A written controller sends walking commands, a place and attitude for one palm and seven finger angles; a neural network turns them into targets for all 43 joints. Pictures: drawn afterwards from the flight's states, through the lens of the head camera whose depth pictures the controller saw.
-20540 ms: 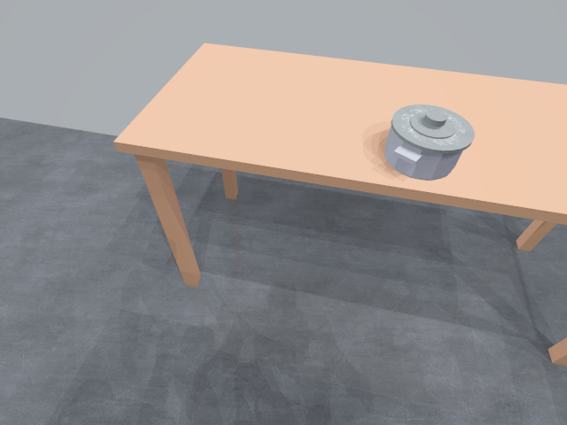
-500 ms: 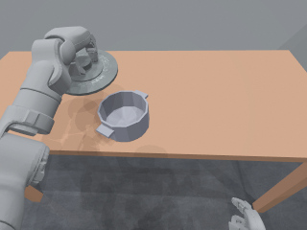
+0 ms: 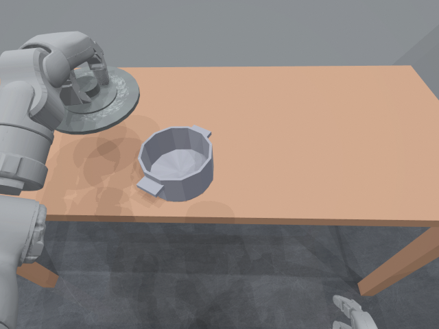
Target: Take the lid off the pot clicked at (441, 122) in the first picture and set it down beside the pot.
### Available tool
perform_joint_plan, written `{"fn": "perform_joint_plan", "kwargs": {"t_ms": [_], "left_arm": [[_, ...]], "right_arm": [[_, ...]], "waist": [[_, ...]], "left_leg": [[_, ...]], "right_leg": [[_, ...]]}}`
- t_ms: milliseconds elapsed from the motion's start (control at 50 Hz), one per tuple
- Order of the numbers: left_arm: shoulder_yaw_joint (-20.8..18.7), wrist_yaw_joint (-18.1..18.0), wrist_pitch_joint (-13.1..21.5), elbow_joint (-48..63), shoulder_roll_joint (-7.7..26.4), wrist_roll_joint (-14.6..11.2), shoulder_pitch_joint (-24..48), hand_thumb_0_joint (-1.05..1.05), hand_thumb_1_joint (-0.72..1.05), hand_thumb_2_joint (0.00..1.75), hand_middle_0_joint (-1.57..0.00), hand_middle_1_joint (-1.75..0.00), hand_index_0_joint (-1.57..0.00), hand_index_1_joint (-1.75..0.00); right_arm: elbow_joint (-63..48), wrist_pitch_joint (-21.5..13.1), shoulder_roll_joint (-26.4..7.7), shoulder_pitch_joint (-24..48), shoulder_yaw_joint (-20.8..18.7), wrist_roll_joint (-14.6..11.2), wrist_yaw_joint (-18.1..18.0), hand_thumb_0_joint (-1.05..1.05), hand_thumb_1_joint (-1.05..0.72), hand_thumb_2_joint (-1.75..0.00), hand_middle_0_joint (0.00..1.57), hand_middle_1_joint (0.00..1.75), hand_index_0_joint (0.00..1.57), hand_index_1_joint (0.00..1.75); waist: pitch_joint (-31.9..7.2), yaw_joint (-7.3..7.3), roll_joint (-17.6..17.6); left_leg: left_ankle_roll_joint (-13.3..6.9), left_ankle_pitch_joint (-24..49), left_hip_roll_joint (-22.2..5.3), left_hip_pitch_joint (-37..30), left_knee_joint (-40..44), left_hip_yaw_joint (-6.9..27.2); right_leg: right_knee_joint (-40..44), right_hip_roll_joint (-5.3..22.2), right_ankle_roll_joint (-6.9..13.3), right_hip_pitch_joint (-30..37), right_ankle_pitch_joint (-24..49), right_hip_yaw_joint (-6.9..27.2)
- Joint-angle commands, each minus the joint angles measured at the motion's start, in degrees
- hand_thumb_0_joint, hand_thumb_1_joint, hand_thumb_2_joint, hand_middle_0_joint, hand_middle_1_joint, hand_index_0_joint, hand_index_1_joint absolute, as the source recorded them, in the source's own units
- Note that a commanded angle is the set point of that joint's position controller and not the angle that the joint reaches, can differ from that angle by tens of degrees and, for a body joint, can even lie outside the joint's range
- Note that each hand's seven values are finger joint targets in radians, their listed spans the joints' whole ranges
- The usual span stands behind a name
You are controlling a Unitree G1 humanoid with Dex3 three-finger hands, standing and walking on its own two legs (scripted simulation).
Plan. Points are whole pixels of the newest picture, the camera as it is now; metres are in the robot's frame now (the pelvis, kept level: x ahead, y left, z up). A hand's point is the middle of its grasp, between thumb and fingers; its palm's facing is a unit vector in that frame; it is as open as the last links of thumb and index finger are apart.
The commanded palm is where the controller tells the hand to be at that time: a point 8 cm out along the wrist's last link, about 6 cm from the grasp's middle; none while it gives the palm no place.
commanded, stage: move the lid sideways beside the pot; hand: left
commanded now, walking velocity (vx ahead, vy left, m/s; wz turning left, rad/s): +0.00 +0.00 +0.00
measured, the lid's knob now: (85, 87) +0.48 +0.25 +0.20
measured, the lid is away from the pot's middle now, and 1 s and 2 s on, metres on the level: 0.14 0.25 0.22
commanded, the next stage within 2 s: lower the lid onto the table in 0.90 s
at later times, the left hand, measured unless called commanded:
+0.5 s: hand (35, 93) +0.44 +0.31 +0.22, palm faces -0.24 -0.03 -0.97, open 7.4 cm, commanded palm +0.42 +0.30 +0.30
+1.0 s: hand (13, 93) +0.44 +0.35 +0.22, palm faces -0.25 -0.04 -0.97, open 7.4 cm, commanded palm +0.43 +0.33 +0.30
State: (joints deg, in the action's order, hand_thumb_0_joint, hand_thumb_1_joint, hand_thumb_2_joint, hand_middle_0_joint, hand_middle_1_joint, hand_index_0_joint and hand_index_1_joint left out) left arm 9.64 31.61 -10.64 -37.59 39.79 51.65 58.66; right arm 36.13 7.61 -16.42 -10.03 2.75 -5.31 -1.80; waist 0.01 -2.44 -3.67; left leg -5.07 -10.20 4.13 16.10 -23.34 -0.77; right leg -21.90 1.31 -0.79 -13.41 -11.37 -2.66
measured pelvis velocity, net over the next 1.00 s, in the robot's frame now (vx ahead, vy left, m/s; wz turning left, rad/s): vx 0.01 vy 0.01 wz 0.01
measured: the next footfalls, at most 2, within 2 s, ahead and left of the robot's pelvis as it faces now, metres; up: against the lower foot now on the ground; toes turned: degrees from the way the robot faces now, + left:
none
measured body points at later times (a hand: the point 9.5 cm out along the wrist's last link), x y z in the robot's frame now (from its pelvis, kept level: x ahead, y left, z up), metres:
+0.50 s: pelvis +0.00 +0.01 +0.00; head +0.04 +0.00 +0.45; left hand +0.44 +0.30 +0.28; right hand +0.13 -0.25 -0.12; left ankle +0.02 +0.06 -0.74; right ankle +0.00 -0.13 -0.74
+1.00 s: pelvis +0.01 +0.01 +0.00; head +0.06 +0.01 +0.45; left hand +0.45 +0.35 +0.27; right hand +0.11 -0.26 -0.12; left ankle +0.02 +0.06 -0.74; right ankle +0.00 -0.13 -0.74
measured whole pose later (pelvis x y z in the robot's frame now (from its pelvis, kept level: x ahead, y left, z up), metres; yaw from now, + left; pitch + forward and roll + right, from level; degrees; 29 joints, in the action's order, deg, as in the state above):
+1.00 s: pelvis +0.01 +0.01 +0.00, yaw +1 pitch +6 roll -2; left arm 2.9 32.1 -0.8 -44.3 50.7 53.2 58.8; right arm 37.8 10.0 -17.4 -12.9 1.8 -5.6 -2.9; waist 0.3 -2.6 -2.8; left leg -6.0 -10.5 4.5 19.2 -23.9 0.2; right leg -19.1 1.4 -0.7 -14.6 -10.3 -3.6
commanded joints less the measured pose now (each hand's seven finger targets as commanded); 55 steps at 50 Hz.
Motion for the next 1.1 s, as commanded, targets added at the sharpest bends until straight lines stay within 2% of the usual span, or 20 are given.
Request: {"fn": "perform_joint_plan", "kwargs": {"t_ms": [0,40,100,120,180,300,380,460,480,520,540,560,580,600,660,760,840,920,1000,1080], "left_arm": [[-7.21,-3.23,-0.04,9.61,17.78,1.86,33.63,0.0,0.69,0.95,-0.9,-1.02,-0.88,-1.0],[-6.69,-3.48,0.49,11.82,17.2,1.36,31.77,0.0,0.69,0.95,-0.9,-1.02,-0.88,-1.0],[-10.6,-3.58,1.72,16.55,22.2,2.29,35.18,0.0,0.69,0.95,-0.9,-1.02,-0.88,-1.0],[-9.96,-3.46,1.92,15.94,21.32,2.23,34.89,0.0,0.69,0.95,-0.9,-1.02,-0.88,-1.0],[-11.11,-3.05,2.24,8.91,22.93,1.75,32.39,0.0,0.69,0.95,-0.9,-1.02,-0.88,-1.0],[-10.24,-3.14,3.72,13.26,23.05,1.87,34.07,0.0,0.69,0.95,-0.9,-1.02,-0.88,-1.0],[-9.52,-2.84,4.08,8.29,22.56,1.7,32.77,0.0,0.69,0.95,-0.9,-1.02,-0.88,-1.0],[-13.11,-3.59,5.47,14.15,27.48,1.81,35.71,0.0,0.69,0.95,-0.9,-1.02,-0.88,-1.0],[-11.09,-3.23,5.46,10.39,24.93,1.94,34.95,0.0,0.69,0.95,-0.9,-1.02,-0.88,-1.0],[-12.62,-3.13,5.7,6.88,27.37,1.89,33.86,0.0,0.69,0.95,-0.9,-1.02,-0.88,-1.0],[-11.67,-3.38,5.96,6.19,26.38,1.23,32.85,0.0,0.69,0.95,-0.9,-1.02,-0.88,-1.0],[-13.47,-3.44,6.28,6.0,28.56,2.12,32.96,0.0,0.69,0.95,-0.9,-1.02,-0.88,-1.0],[-11.18,-3.06,6.63,4.62,26.37,2.0,34.13,0.0,0.69,0.95,-0.9,-1.02,-0.88,-1.0],[-13.74,-3.22,6.82,5.12,29.2,2.12,33.55,0.0,0.69,0.95,-0.9,-1.02,-0.88,-1.0],[-11.64,-3.39,7.71,6.72,27.71,2.38,35.3,0.0,0.69,0.95,-0.9,-1.02,-0.88,-1.0],[-14.83,-3.57,9.26,2.68,31.89,2.71,33.18,0.0,0.69,0.95,-0.9,-1.02,-0.88,-1.0],[-12.11,-3.5,9.87,7.8,28.36,1.42,34.4,0.0,0.69,0.95,-0.9,-1.02,-0.88,-1.0],[-13.78,-2.95,9.77,5.16,29.44,1.77,31.51,0.0,0.69,0.95,-0.9,-1.02,-0.88,-1.0],[-14.39,-2.91,9.0,8.76,29.55,1.31,32.72,0.0,0.69,0.95,-0.9,-1.02,-0.88,-1.0],[-14.53,-2.66,8.1,1.83,28.78,1.23,25.56,0.0,0.69,0.95,-0.9,-1.02,-0.88,-1.0]], "right_arm": [[-7.55,-1.6,-7.96,4.09,-2.8,-0.44,-0.27,0.0,-0.9,-0.9,0.2,0.3,0.2,0.3],[-8.3,-1.53,-8.61,4.17,-3.13,-0.44,-0.04,0.0,-0.9,-0.9,0.2,0.3,0.2,0.3],[-8.14,-1.37,-8.29,3.69,-3.29,-0.13,-0.03,0.0,-0.9,-0.9,0.2,0.3,0.2,0.3],[-8.28,-1.44,-8.03,3.98,-3.18,0.0,-0.15,0.0,-0.9,-0.9,0.2,0.3,0.2,0.3],[-6.99,-0.74,-8.56,2.82,-2.98,-0.28,-0.42,0.0,-0.9,-0.9,0.2,0.3,0.2,0.3],[-7.49,-0.48,-8.56,3.01,-3.31,-0.33,-0.44,0.0,-0.9,-0.9,0.2,0.3,0.2,0.3],[-6.39,0.07,-8.89,2.09,-3.15,-0.54,-0.54,0.0,-0.9,-0.9,0.2,0.3,0.2,0.3],[-6.82,-0.2,-8.97,1.59,-3.35,-0.21,-0.76,0.0,-0.9,-0.9,0.2,0.3,0.2,0.3],[-6.5,-0.18,-8.89,1.81,-3.23,-0.26,-0.97,0.0,-0.9,-0.9,0.2,0.3,0.2,0.3],[-5.59,0.12,-9.25,0.94,-3.07,-0.45,-1.22,0.0,-0.9,-0.9,0.2,0.3,0.2,0.3],[-5.63,0.09,-10.01,0.37,-3.31,-0.58,-1.19,0.0,-0.9,-0.9,0.2,0.3,0.2,0.3],[-5.59,0.06,-9.34,0.35,-3.13,-0.31,-1.25,0.0,-0.9,-0.9,0.2,0.3,0.2,0.3],[-5.44,0.19,-9.38,0.82,-2.95,-0.47,-1.39,0.0,-0.9,-0.9,0.2,0.3,0.2,0.3],[-5.51,0.26,-9.47,0.47,-3.17,-0.45,-1.42,0.0,-0.9,-0.9,0.2,0.3,0.2,0.3],[-5.51,0.28,-9.35,0.21,-3.2,-0.38,-1.36,0.0,-0.9,-0.9,0.2,0.3,0.2,0.3],[-4.76,0.51,-9.87,-1.27,-3.14,-0.34,-1.72,0.0,-0.9,-0.9,0.2,0.3,0.2,0.3],[-5.38,0.23,-10.05,-1.19,-3.95,-0.48,-1.58,0.0,-0.9,-0.9,0.2,0.3,0.2,0.3],[-4.53,0.49,-9.74,-1.66,-3.68,-0.25,-1.64,0.0,-0.9,-0.9,0.2,0.3,0.2,0.3],[-5.02,0.46,-9.66,-0.94,-4.06,-0.19,-0.97,0.0,-0.9,-0.9,0.2,0.3,0.2,0.3],[-5.21,0.87,-9.75,-1.04,-3.58,-0.29,-0.59,0.0,-0.9,-0.9,0.2,0.3,0.2,0.3]], "waist": [[-22.33,0.05,0.18],[-23.86,-0.26,-1.93],[-28.35,0.27,-3.68],[-28.95,0.16,-4.21],[-23.87,-0.25,-0.52],[-26.69,-0.25,-3.7],[-22.83,-0.71,-3.11],[-28.76,-0.01,-4.16],[-26.99,-0.6,-4.15],[-24.35,-0.35,-2.76],[-24.34,-0.85,-4.48],[-24.86,-0.1,-2.85],[-23.76,-0.6,-2.6],[-24.58,0.05,-1.89],[-25.53,-0.48,-4.32],[-24.76,-0.21,-3.81],[-27.02,-1.12,-7.37],[-25.92,-0.69,-5.37],[-27.49,-0.56,-7.54],[-24.22,-0.29,-2.53]], "left_leg": [[0.81,15.45,-2.63,-14.32,0.87,4.86],[1.03,19.35,-2.85,-16.32,0.12,5.4],[1.04,22.73,-3.06,-19.37,-0.45,5.77],[0.93,22.94,-2.78,-19.63,-0.8,5.64],[0.88,18.68,-2.8,-15.57,0.12,5.33],[1.17,22.91,-3.14,-19.11,-0.48,6.15],[1.3,18.15,-3.3,-17.06,0.25,6.1],[1.4,21.88,-3.27,-19.56,-0.2,6.65],[1.24,21.35,-3.21,-19.31,-0.35,6.42],[1.14,17.51,-3.34,-17.09,0.48,6.17],[1.42,19.24,-3.29,-17.5,0.08,6.29],[1.28,18.05,-3.29,-16.36,0.36,6.21],[0.99,17.02,-3.1,-15.84,0.43,5.76],[0.88,17.03,-3.31,-15.65,0.56,5.89],[1.32,19.46,-3.51,-17.36,0.21,6.38],[1.1,18.73,-3.58,-15.69,0.16,6.16],[1.48,26.9,-3.9,-20.57,-1.39,6.86],[0.98,25.42,-3.69,-19.2,-1.39,6.36],[1.67,29.81,-3.74,-21.43,-1.88,7.37],[1.23,27.3,-3.33,-16.28,-1.84,6.19]], "right_leg": [[1.28,-1.83,4.09,1.3,11.05,0.07],[1.52,-1.72,4.18,0.91,11.67,0.17],[1.12,-2.01,4.14,1.54,12.73,0.46],[1.17,-1.92,4.14,1.39,12.75,0.62],[1.8,-2.17,4.03,0.95,11.48,-0.09],[1.89,-2.17,4.08,-0.22,11.54,-0.03],[2.57,-2.53,4.01,-2.47,8.09,-0.81],[2.16,-2.42,4.08,0.24,10.21,-0.4],[2.42,-2.51,4.01,-1.55,9.34,-0.59],[2.85,-2.57,4.0,-1.39,7.95,-0.9],[3.11,-2.35,4.2,-1.61,8.62,-0.78],[2.68,-2.52,4.11,-0.43,8.44,-0.69],[2.81,-2.5,4.03,-0.84,8.47,-0.87],[2.67,-2.43,4.07,0.13,8.77,-0.74],[2.82,-2.53,4.03,-0.92,8.53,-0.82],[2.94,-2.69,4.08,-0.23,8.38,-0.89],[3.39,-2.51,4.08,-2.32,10.6,-0.84],[3.28,-2.85,3.87,-2.62,10.32,-0.83],[2.81,-2.84,4.02,-3.19,11.26,-0.97],[2.44,-2.86,3.8,-1.65,12.68,-0.87]]}}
